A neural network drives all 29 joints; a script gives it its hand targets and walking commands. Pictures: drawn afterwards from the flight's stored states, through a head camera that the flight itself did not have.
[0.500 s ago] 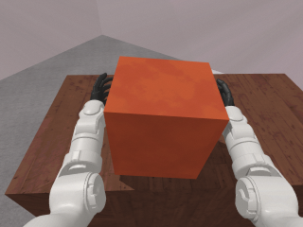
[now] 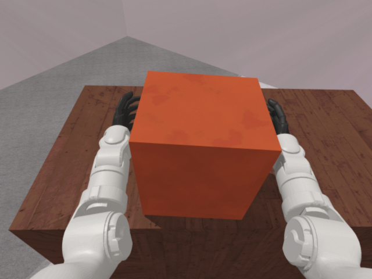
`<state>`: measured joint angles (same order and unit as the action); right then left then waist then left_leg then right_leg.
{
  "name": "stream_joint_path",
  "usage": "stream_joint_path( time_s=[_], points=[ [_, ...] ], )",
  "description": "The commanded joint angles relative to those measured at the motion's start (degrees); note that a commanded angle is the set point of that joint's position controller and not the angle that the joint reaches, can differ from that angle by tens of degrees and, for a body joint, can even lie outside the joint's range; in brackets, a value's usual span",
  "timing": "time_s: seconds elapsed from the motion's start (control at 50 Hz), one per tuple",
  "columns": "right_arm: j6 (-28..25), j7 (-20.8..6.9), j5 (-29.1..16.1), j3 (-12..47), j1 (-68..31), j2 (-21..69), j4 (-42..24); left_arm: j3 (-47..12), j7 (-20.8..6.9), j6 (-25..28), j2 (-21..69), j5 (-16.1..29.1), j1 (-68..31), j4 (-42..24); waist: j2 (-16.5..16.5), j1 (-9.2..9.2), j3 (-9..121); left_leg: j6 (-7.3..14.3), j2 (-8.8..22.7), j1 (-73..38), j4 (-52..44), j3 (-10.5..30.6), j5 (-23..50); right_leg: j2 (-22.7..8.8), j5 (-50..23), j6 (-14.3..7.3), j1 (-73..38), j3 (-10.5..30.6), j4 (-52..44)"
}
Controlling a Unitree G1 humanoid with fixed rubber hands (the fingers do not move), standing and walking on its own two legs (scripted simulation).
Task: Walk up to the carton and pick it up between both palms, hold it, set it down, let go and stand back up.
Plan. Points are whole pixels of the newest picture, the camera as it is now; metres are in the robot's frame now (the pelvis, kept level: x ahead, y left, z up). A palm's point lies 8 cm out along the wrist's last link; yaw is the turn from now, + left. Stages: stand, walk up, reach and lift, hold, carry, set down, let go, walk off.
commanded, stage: set down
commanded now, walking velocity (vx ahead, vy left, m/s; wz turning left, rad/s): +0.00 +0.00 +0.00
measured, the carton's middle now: (197, 149) +0.41 +0.00 +0.07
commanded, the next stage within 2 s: none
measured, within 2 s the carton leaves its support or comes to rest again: neither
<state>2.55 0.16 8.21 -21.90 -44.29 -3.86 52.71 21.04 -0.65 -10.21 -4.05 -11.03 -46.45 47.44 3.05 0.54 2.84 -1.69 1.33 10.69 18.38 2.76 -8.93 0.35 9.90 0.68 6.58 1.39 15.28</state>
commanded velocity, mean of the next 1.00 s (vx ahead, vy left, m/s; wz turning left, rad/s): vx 0.00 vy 0.00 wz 0.00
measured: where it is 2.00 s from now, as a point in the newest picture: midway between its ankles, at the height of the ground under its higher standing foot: outside the picture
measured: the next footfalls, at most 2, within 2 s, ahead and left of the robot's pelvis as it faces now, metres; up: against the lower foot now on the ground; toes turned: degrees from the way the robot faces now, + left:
none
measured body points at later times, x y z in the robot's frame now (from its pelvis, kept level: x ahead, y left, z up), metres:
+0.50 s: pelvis +0.01 +0.00 +0.00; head +0.01 +0.01 +0.45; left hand +0.43 +0.18 +0.12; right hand +0.42 -0.17 +0.12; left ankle +0.01 +0.13 -0.75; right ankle -0.02 -0.13 -0.75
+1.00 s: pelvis +0.01 +0.00 +0.00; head +0.02 +0.02 +0.45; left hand +0.43 +0.18 +0.12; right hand +0.42 -0.17 +0.12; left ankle +0.01 +0.13 -0.75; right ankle -0.02 -0.13 -0.75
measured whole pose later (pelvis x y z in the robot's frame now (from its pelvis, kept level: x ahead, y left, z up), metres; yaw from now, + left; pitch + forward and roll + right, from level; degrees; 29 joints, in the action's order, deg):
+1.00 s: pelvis +0.01 +0.00 +0.00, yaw +0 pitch +0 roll +0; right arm -3.8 -3.5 14.9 -27.5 -41.7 -0.2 46.7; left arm 28.5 -5.6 -9.3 -0.1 -17.7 -43.7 40.4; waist 2.2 0.4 -0.8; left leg -1.2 1.1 8.4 17.4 0.7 -9.2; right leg -0.7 11.2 1.0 5.3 0.5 16.4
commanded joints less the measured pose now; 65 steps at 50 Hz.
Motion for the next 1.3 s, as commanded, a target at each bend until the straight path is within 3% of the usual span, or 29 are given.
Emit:
stream_joint_path(
  time_s=[0.0, 0.16, 0.26, 0.28, 0.4, 0.42, 0.44, 0.46, 0.52, 0.62, 0.64, 1.02, 1.18, 1.24, 1.28],
  points=[
    [-5.5, -7.65, 0.77, 13.33, -39.13, 26.3, -10.18, -15.28, -6.45, 0.64, 30.62, 0.94, -31.82, -3.32, -5.14, 0.73, 26.26, -3.78, -1.59, -13.17, 0.7, -7.38, 20.24, 2.06, -17.68, 1.08, -4.27, -6.86, 0.42],
    [-7.06, -7.44, 2.21, 12.49, -35.97, 27.34, -9.25, -15.89, -6.78, 2.29, 30.81, 0.65, -30.98, -5.68, -5.73, 1.66, 27.32, -3.79, -1.77, -13.68, 1.51, -7.94, 23.4, 1.98, -22.07, 1.75, -4.46, -6.74, 1.24],
    [-7.95, -7.08, 3.04, 13.05, -34.07, 27.81, -9.59, -14.45, -7.21, 2.35, 30.67, -0.85, -26.86, -4.23, -5.45, 1.01, 25.29, -3.69, -1.89, -13.06, 1.87, -8.19, 24.7, 1.84, -23.94, 1.81, -5.78, -6.62, 1.92],
    [-7.95, -7.07, 3.27, 12.33, -33.96, 27.09, -9.14, -14.65, -7.35, 2.54, 30.37, -0.67, -28.0, -5.22, -4.93, 1.78, 25.33, -3.57, -1.85, -13.36, 1.84, -7.85, 24.77, 2.04, -23.37, 1.95, -5.37, -6.9, 1.62],
    [-7.44, -7.19, 4.2, 12.01, -30.84, 27.34, -8.75, -11.55, -8.48, 2.3, 28.46, -2.66, -24.84, -3.8, -1.73, 0.85, 19.7, -1.99, -2.2, -9.69, -0.46, -8.57, 18.75, 1.2, -23.4, 2.78, -7.51, -6.5, 1.52],
    [-7.65, -7.11, 4.54, 11.84, -30.96, 27.0, -8.78, -11.74, -8.51, 2.35, 28.63, -2.46, -25.16, -3.78, -2.01, 1.46, 19.98, -2.06, -2.4, -9.46, -0.67, -8.43, 17.85, 1.09, -23.12, 2.79, -7.62, -6.41, 1.68],
    [-7.55, -7.1, 4.48, 11.94, -30.46, 27.49, -9.18, -11.13, -8.72, 2.27, 27.8, -3.16, -24.35, -3.43, -1.59, 0.47, 18.88, -1.67, -2.51, -8.96, -1.08, -9.02, 17.54, 1.07, -23.23, 2.91, -8.49, -6.13, 1.69],
    [-7.83, -6.97, 4.82, 11.74, -30.2, 27.51, -8.58, -11.54, -8.72, 2.49, 28.67, -2.73, -24.57, -3.68, -2.07, 1.68, 20.01, -1.95, -2.35, -9.76, -0.87, -8.68, 18.4, 1.15, -23.59, 2.81, -7.64, -6.66, 1.66],
    [-7.82, -7.33, 4.88, 11.63, -29.35, 27.78, -8.59, -10.96, -8.72, 2.39, 28.72, -3.4, -23.53, -4.11, -2.55, 0.72, 19.16, -1.87, -2.27, -10.75, -0.6, -8.76, 19.55, 1.31, -22.05, 2.72, -6.7, -6.8, 1.31],
    [-8.26, -7.35, 6.2, 10.45, -27.51, 26.86, -8.43, -10.21, -8.87, 2.48, 28.66, -4.47, -22.23, -4.46, -3.38, 1.92, 18.93, -2.19, -2.02, -12.03, -0.43, -8.72, 19.8, 1.46, -21.77, 2.78, -5.28, -7.24, 0.95],
    [-8.39, -7.44, 6.36, 10.76, -26.94, 27.24, -8.83, -9.32, -8.86, 2.47, 28.6, -5.05, -21.27, -3.57, -3.27, 0.96, 18.75, -1.94, -2.12, -11.74, -0.33, -8.9, 20.01, 1.35, -21.46, 2.78, -5.31, -7.16, 1.01],
    [-7.22, -8.51, 9.25, 7.43, -20.22, 26.39, -7.48, -5.43, -9.03, 1.54, 26.69, -8.22, -16.62, -5.34, -2.7, 0.6, 12.45, -0.66, -1.52, -12.85, -0.49, -9.03, 19.15, 1.13, -15.51, 2.81, -1.68, -7.69, 0.36],
    [-7.46, -6.58, 7.87, 4.73, -18.48, 16.82, -6.8, -4.14, -6.53, 2.57, 17.19, -6.88, -16.58, -6.59, -3.68, 0.81, 13.92, -0.86, -1.28, -13.73, -0.04, -9.17, 19.02, 1.24, -14.44, 2.77, -0.47, -7.71, 0.34],
    [-7.9, -4.17, 4.65, 3.98, -16.8, 3.49, -5.54, -3.37, -2.91, 3.72, 5.14, -3.84, -15.84, -4.87, -3.81, 0.52, 14.5, -0.93, -0.9, -13.44, 0.39, -8.93, 19.01, 1.27, -14.36, 2.75, 1.17, -7.31, 0.38],
    [-8.12, -1.73, 0.38, 5.45, -16.81, -4.38, -2.56, -7.24, 0.2, 4.84, -0.65, 0.74, -16.85, -4.73, -5.09, 1.54, 14.76, -1.56, -0.6, -12.42, 0.89, -8.45, 18.88, 1.39, -13.73, 2.07, 2.48, -7.09, 0.1]
  ],
)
